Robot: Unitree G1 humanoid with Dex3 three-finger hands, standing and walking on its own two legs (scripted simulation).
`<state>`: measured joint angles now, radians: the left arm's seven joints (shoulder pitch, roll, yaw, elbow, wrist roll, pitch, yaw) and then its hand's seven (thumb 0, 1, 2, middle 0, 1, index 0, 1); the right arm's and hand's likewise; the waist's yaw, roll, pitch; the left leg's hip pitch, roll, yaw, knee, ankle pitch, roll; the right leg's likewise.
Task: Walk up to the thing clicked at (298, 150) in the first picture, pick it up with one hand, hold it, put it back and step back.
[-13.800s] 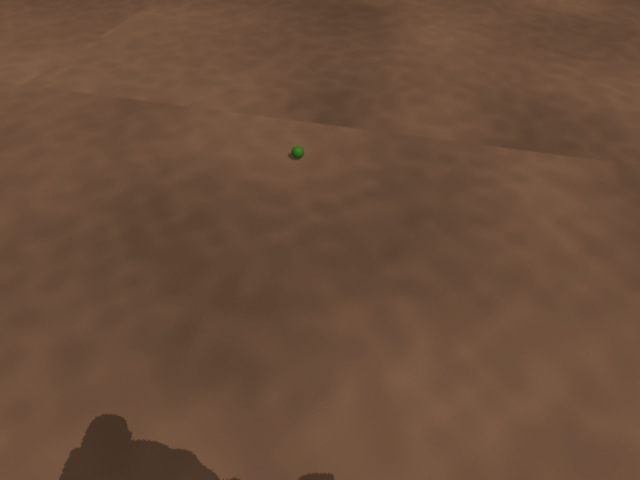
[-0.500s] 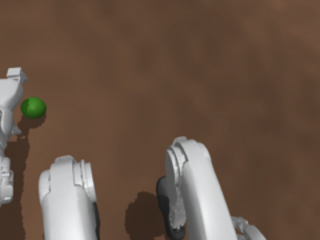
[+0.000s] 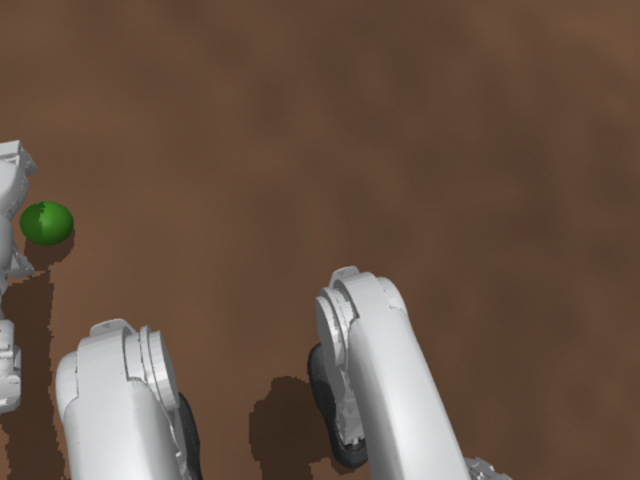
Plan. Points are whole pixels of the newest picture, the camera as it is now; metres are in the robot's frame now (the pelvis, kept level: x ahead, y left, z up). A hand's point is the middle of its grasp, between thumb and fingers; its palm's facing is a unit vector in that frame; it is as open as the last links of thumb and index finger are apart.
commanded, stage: approach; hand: left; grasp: from above
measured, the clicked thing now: (47, 223) +0.48 +0.29 -0.30
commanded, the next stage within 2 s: rest palm in 0.02 s
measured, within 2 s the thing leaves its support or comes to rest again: neither
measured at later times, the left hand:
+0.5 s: hand (32, 219) +0.47 +0.28 -0.21, palm faces -0.47 -0.10 -0.88, open 14.0 cm
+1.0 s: hand (44, 222) +0.47 +0.28 -0.25, palm faces -0.45 -0.12 -0.89, open 14.1 cm
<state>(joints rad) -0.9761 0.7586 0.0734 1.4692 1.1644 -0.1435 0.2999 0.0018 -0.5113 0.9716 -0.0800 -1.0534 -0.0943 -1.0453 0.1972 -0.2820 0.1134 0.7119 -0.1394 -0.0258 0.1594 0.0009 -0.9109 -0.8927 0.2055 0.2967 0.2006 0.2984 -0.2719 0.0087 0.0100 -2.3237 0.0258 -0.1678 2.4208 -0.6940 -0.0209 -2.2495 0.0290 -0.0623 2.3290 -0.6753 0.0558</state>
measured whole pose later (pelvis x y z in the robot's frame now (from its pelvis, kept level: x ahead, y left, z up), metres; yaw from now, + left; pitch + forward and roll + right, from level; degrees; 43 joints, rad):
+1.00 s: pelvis +0.00 +0.01 -0.02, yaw -4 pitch +30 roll -12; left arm -1.06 0.90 0.12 1.72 1.28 -0.20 0.59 0.00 -0.51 0.99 -0.09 -0.97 -0.08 -0.98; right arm 0.13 -0.31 0.22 0.70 -0.25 -0.18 0.22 0.00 -0.90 -0.89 0.20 0.30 0.20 0.30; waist -0.37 -0.09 0.10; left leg -2.36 0.02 -0.23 2.53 -0.72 -0.02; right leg -2.26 0.05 -0.11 2.39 -0.68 0.07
